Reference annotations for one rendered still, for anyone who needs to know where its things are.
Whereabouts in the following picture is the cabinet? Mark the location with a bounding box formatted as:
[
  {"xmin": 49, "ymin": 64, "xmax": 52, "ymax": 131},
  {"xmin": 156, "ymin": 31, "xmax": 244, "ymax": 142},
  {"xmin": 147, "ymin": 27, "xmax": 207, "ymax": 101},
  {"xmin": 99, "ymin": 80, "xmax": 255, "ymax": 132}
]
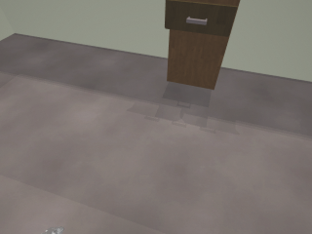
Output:
[{"xmin": 167, "ymin": 0, "xmax": 241, "ymax": 90}]

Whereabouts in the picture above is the drawer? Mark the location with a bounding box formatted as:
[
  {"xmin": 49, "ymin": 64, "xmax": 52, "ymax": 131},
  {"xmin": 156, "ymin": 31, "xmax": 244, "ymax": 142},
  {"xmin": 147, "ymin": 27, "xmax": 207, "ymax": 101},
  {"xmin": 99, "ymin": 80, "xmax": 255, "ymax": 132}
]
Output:
[{"xmin": 165, "ymin": 0, "xmax": 238, "ymax": 37}]

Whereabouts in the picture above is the handle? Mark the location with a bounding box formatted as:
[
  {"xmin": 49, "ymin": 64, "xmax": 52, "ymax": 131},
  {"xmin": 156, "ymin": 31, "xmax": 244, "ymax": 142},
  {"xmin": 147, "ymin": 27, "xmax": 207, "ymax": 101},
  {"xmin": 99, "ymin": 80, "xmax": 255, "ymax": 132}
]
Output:
[{"xmin": 186, "ymin": 17, "xmax": 208, "ymax": 25}]

